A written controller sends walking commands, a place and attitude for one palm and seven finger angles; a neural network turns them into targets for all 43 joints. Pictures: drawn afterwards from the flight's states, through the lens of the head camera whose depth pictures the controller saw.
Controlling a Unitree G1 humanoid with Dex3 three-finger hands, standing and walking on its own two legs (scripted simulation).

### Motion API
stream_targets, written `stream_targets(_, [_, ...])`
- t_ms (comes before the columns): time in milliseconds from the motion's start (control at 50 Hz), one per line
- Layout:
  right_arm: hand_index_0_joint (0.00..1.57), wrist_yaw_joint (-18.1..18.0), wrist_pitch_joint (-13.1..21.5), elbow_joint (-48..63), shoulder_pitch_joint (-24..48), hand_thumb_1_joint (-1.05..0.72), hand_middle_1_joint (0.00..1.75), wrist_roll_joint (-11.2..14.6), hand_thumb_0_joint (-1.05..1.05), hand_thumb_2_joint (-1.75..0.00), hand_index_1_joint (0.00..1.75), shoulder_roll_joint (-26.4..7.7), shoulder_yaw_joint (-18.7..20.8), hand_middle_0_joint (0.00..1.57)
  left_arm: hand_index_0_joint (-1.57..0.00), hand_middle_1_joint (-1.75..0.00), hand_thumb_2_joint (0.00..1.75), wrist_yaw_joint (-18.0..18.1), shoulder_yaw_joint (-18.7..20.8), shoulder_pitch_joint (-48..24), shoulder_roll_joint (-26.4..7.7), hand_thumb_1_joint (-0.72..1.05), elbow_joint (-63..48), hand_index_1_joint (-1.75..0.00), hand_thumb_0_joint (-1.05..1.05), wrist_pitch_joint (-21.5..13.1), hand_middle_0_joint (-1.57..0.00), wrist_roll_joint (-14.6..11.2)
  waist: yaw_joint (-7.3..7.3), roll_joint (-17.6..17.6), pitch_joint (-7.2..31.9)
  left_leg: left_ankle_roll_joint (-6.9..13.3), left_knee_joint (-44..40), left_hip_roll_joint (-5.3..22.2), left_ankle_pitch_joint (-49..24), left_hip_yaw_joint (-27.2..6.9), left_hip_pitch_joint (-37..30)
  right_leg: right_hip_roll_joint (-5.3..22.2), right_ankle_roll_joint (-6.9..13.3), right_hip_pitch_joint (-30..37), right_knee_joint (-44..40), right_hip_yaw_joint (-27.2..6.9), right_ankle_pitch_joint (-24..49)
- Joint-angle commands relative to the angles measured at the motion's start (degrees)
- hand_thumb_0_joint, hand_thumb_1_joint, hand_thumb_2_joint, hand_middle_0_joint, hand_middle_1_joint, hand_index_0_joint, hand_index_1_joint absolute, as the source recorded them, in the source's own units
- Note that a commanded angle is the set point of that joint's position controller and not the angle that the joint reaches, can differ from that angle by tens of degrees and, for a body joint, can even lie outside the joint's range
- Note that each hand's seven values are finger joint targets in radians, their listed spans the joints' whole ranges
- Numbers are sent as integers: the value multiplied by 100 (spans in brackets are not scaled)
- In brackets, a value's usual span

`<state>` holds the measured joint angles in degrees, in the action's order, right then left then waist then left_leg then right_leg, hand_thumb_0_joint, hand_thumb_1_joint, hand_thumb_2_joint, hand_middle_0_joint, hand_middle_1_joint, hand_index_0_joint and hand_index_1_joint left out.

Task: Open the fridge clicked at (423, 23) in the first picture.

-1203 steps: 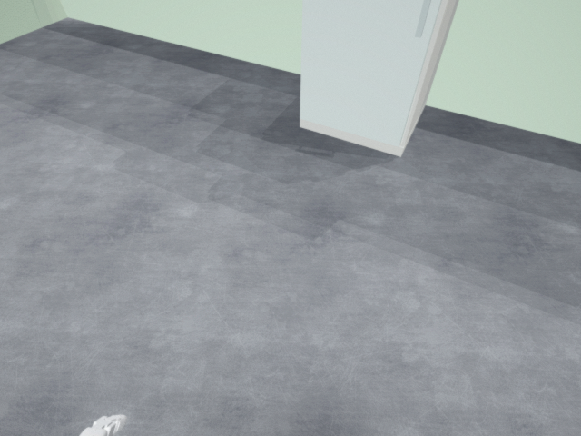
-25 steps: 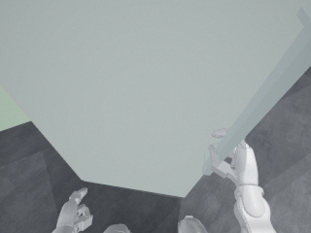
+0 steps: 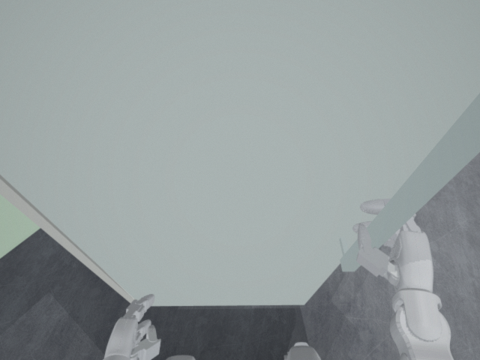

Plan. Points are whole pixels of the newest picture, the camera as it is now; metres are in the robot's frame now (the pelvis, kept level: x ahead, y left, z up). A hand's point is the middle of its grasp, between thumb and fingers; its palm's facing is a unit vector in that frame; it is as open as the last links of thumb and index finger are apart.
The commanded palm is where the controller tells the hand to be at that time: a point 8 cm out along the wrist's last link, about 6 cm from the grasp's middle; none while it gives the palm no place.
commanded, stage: walk backward, drawing the door open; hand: right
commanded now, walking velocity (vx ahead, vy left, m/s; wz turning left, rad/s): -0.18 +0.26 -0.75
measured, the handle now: (397, 192) +0.33 -0.19 +0.14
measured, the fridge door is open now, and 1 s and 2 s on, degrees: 52 74 72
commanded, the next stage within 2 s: stop walking and hold the door back in 0.56 s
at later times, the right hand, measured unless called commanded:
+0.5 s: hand (361, 350) +0.15 -0.13 +0.06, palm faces +0.46 +0.87 -0.16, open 5.9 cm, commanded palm +0.09 -0.17 +0.06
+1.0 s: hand out of the picture +0.08 -0.11 +0.06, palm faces +0.65 +0.75 -0.15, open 5.8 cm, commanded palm +0.06 -0.14 +0.06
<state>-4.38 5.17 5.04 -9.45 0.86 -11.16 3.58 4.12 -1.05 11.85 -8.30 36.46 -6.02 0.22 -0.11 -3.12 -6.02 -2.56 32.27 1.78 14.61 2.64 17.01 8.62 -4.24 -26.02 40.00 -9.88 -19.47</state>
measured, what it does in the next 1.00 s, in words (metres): steps to the left, turning right: right foot, then left foot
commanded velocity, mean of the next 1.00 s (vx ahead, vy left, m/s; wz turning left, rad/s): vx -0.08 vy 0.08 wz -0.38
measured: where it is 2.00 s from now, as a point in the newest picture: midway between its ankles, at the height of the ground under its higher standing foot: outside the picture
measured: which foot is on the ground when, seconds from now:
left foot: down 0.00-0.26, up 0.28-0.56, down 0.58-0.96, up 0.98-1.00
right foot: up 0.00-0.24, down 0.26-0.58, up 0.60-0.92, down 0.94-1.00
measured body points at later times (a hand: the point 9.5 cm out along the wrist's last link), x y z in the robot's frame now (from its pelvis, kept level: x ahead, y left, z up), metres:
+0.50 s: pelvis -0.05 +0.12 +0.02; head -0.01 +0.09 +0.47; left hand +0.16 +0.26 -0.07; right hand +0.12 -0.18 +0.08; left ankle +0.00 +0.27 -0.68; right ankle -0.05 -0.03 -0.72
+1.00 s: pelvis -0.12 +0.21 +0.01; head -0.09 +0.18 +0.46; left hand +0.18 +0.32 -0.07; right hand +0.05 -0.14 +0.08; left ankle -0.03 +0.29 -0.71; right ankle -0.17 +0.13 -0.72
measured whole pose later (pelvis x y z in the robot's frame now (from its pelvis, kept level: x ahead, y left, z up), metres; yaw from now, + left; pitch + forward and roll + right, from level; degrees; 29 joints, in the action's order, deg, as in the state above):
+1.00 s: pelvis -0.12 +0.21 +0.01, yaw -32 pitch -1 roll -1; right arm -8.0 6.4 -16.4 9.9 1.7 -11.1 1.0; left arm 6.0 0.1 7.4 -14.6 35.1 -2.8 -0.4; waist 1.4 2.0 -5.0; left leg -0.8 36.9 5.9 18.0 7.8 19.5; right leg -1.2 2.4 -13.1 30.2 4.9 -16.8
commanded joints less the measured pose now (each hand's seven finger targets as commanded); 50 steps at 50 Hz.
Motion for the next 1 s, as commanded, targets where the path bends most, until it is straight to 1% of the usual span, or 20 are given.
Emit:
stream_targets(0, [45,-65,393,963,356,-90,140,-44,0,-90,140,-1013,670,45,-20,-30,90,203,457,-661,-603,90,-706,-30,0,-298,-20,36,74,2101,1514,1463,-1204,1974,-1410,-1363,-655,-761,116,-973,4047,950,-1502])
stream_targets(20, [45,-63,481,946,512,-90,140,-37,0,-90,140,-986,678,45,-20,-30,90,201,375,-782,-574,90,-646,-30,0,-280,-20,53,70,1468,1381,1491,-886,1838,-2133,-729,-815,-647,71,-1011,3988,1085,-1325])
stream_targets(60, [45,-98,635,987,543,-90,140,-46,0,-90,140,-856,655,45,-20,-30,90,270,309,-835,-553,90,-723,-30,0,-210,-20,58,18,1415,1234,1389,-694,1752,-2977,-103,-886,-519,84,-654,3150,1255,-1473])
stream_targets(160, [45,-123,604,1450,556,-90,140,13,0,-90,140,-661,493,45,-20,-30,90,363,266,-569,-643,90,-887,-30,0,-211,-20,143,-61,1309,1438,1197,-407,1578,-2638,229,-685,-507,218,529,319,1626,-733])
stream_targets(200, [45,-87,557,1739,587,-90,140,62,0,-90,140,-583,310,45,-20,-30,90,397,311,-231,-749,90,-909,-30,0,-224,-20,140,-293,558,1683,766,734,1105,-1685,472,-38,-472,286,1840,-1479,1600,700])
stream_targets(220, [45,-97,572,1897,564,-90,140,108,0,-90,140,-527,224,45,-20,-30,90,418,414,-273,-1016,90,-1084,-30,0,-191,-20,106,-295,-798,1644,273,1918,507,-10,666,1141,654,713,2762,-2113,-13,2384])
stream_targets(240, [45,-108,635,2148,454,-90,140,56,0,-90,140,-618,194,45,-20,-30,90,344,374,-370,-1038,90,-1098,-30,0,-226,-20,145,-53,-1756,1788,-112,3007,9,2150,109,2006,2142,1567,3157,-2290,-2237,5111])
stream_targets(280, [45,-12,664,2025,386,-90,140,-125,0,-90,140,-819,381,45,-20,-30,90,256,375,-371,-954,90,-905,-30,0,-234,-20,220,-196,-1185,1631,-82,3558,179,1381,-711,1910,1921,1617,2438,-2277,-2094,3668])
stream_targets(360, [45,-104,388,1597,421,-90,140,-73,0,-90,140,-518,220,45,-20,-30,90,176,361,-290,-986,90,-816,-30,0,-215,-20,109,-32,-1153,1536,-63,2120,-7,733,-214,814,786,1138,1893,-1875,-41,3229])
stream_targets(460, [45,-188,241,1133,320,-90,140,98,0,-90,140,-549,264,45,-20,-30,90,160,271,-282,-1017,90,-978,-30,0,-255,-20,49,-75,-1356,1396,-72,585,-380,1046,176,-208,554,1064,1245,-2201,-133,1246])
stream_targets(520, [45,-190,341,1116,251,-90,140,76,0,-90,140,-908,587,45,-20,-30,90,109,274,-309,-954,90,-972,-30,0,-276,-20,49,-6,-881,1402,-18,-1221,-317,-105,202,-1000,-94,679,860,-1557,170,811])
stream_targets(560, [45,-224,390,1161,324,-90,140,30,0,-90,140,-1413,866,45,-20,-30,90,82,170,-544,-637,90,-1020,-30,0,-186,-20,23,-33,1089,1285,562,-1626,1254,-1417,-1058,-662,-924,162,98,407,1178,-588])
stream_targets(580, [45,-270,375,913,209,-90,140,63,0,-90,140,-1481,1122,45,-20,-30,90,104,239,-555,-667,90,-946,-30,0,-194,-20,7,154,1729,1504,1081,-1543,1944,-1828,-1510,-485,-1124,142,-433,2164,1047,-1304])
stream_targets(620, [45,-270,317,553,-72,-90,140,107,0,-90,140,-1296,1043,45,-20,-30,90,121,337,-564,-751,90,-810,-30,0,-224,-20,12,75,1609,1552,1319,-1008,2009,-3343,-1319,-845,-1009,90,-928,3482,695,-1389])
stream_targets(640, [45,-263,465,630,-28,-90,140,64,0,-90,140,-1067,907,45,-20,-30,90,131,223,-619,-588,90,-757,-30,0,-174,-20,8,20,1288,1526,1289,-752,1838,-3992,-534,-1332,-899,19,-1069,3503,890,-1238])
stream_targets(720, [45,-462,602,119,1894,-90,140,38,0,-90,140,-1199,868,45,-20,-30,90,364,112,-746,-813,90,-664,-30,0,-165,-20,41,-35,1083,1411,956,-740,1797,-4599,-485,-1302,-864,201,-315,2032,1130,-756])
stream_targets(840, [45,-499,629,-335,3213,-90,140,-11,0,-90,140,-1053,524,45,-20,-30,90,312,163,-501,-972,90,-821,-30,0,-75,-20,7,153,1310,1922,1039,-767,1879,-3459,-882,-1709,-885,388,514,-307,1367,-442])
stream_targets(900, [45,-479,614,-460,3610,-90,140,38,0,-90,140,-981,396,45,-20,-30,90,247,254,-370,-1116,90,-819,-30,0,59,-20,-9,-13,779,2092,572,-248,1366,-2107,-566,-1098,-715,504,1817,-1885,1255,997])
stream_targets(960, [45,-382,641,-733,4326,-90,140,92,0,-90,140,-283,-441,45,-20,-30,90,162,133,-508,-1090,90,-821,-30,0,111,-20,-41,-99,-1536,1847,95,1548,102,1393,103,946,1095,1482,2629,-2325,-1063,2454])
stream_targets(980, [45,-444,614,-1020,4730,-90,140,-17,0,-90,140,-797,-17,45,-20,-30,90,170,143,-485,-1092,90,-682,-30,0,90,-20,-55,-113,-1296,1745,155,2155,100,1513,-153,1177,1202,1606,2540,-2506,-1309,1688])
